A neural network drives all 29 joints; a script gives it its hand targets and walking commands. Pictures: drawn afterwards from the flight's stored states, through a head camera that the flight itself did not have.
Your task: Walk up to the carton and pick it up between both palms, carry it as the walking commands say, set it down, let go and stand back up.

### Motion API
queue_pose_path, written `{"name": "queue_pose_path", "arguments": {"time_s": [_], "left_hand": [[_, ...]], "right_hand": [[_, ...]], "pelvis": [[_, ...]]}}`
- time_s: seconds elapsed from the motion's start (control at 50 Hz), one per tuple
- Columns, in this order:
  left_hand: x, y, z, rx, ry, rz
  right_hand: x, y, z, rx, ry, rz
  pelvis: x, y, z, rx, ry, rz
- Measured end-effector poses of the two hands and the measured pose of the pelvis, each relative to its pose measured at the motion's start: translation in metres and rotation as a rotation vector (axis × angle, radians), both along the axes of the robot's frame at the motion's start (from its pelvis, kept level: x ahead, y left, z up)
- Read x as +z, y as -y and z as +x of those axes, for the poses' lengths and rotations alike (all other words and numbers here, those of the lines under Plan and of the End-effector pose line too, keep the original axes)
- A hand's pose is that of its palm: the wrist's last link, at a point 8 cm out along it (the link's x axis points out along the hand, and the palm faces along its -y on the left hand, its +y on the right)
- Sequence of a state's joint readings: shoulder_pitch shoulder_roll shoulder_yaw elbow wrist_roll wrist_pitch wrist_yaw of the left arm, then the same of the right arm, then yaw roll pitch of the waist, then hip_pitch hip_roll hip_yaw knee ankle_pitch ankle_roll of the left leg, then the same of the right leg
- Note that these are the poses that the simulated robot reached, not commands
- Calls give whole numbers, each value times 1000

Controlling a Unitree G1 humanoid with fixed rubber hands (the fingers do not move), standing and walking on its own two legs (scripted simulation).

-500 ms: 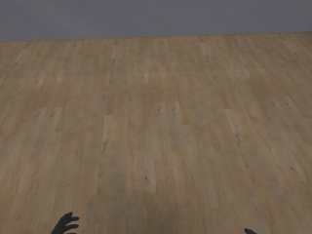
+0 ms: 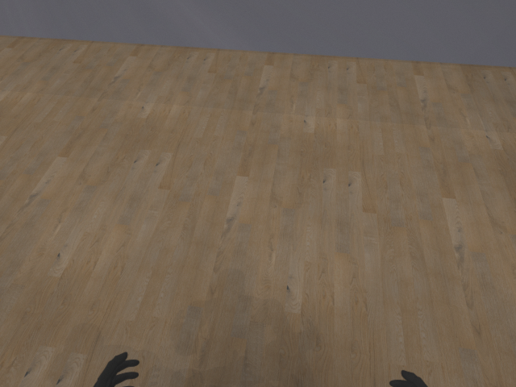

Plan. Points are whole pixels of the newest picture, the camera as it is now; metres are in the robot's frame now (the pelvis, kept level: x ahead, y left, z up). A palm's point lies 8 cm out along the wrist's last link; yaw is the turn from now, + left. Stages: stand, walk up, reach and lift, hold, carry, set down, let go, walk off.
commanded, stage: walk up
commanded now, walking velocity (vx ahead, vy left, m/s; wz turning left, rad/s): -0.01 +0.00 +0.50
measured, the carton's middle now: out of the picture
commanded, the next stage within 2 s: none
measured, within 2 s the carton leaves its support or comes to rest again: neither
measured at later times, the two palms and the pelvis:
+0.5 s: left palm out of the picture +0.06 +0.29 -0.09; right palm out of the picture +0.14 -0.21 -0.12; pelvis +0.00 +0.01 +0.00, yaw +14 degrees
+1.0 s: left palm out of the picture -0.03 +0.38 -0.12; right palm (325, 376) +0.16 -0.09 -0.11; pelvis -0.03 +0.10 -0.01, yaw +29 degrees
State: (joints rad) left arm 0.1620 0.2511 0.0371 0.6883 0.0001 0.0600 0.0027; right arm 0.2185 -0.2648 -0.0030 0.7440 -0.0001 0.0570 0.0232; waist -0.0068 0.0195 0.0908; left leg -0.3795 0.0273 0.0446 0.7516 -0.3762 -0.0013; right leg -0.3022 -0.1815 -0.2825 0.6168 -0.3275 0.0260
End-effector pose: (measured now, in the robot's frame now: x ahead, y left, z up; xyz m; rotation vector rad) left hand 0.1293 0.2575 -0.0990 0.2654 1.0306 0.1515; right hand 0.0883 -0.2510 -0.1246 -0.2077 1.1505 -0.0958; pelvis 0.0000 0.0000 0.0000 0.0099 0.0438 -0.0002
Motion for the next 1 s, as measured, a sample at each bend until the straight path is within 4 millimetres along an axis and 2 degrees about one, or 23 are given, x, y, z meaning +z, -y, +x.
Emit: {"name": "queue_pose_path", "arguments": {"time_s": [0.06, 0.08, 0.2, 0.3, 0.46, 0.62, 0.78, 0.86, 0.92, 1.0], "left_hand": [[-21, -25, -7, 53, 20, -24], [-23, -30, -11, 76, 22, -33], [-18, -42, -32, 146, 19, -64], [-17, -41, -40, 177, 17, -60], [-1, -32, -61, 233, 19, 6], [27, -45, -81, 292, 8, 68], [25, -74, -111, 364, 8, 51], [9, -96, -132, 417, 24, 13], [-16, -115, -145, 453, 47, -21], [-21, -122, -162, 507, 48, -64]], "right_hand": [[-7, -19, 5, 33, 14, -30], [-5, -25, 5, 44, 6, -35], [14, -38, 17, 108, -6, -79], [14, -39, 26, 144, -6, -78], [2, -38, 46, 205, 15, -11], [-1, -61, 59, 281, -4, 68], [2, -102, 73, 359, 14, 64], [6, -129, 76, 408, 28, 26], [-1, -147, 75, 434, 48, -12], [13, -159, 70, 472, 29, -61]], "pelvis": [[-16, -19, -1, 39, 15, -35], [-16, -21, -3, 55, 28, -25], [-2, -30, -3, 136, 33, -55], [-1, -26, -2, 172, 32, -52], [-1, -9, 2, 228, 41, 2], [11, -15, 3, 298, 15, 59], [11, -42, -7, 372, 2, 48], [4, -65, -15, 422, 6, 8], [-13, -83, -23, 451, 40, -28], [-7, -96, -26, 513, 56, -45]]}}
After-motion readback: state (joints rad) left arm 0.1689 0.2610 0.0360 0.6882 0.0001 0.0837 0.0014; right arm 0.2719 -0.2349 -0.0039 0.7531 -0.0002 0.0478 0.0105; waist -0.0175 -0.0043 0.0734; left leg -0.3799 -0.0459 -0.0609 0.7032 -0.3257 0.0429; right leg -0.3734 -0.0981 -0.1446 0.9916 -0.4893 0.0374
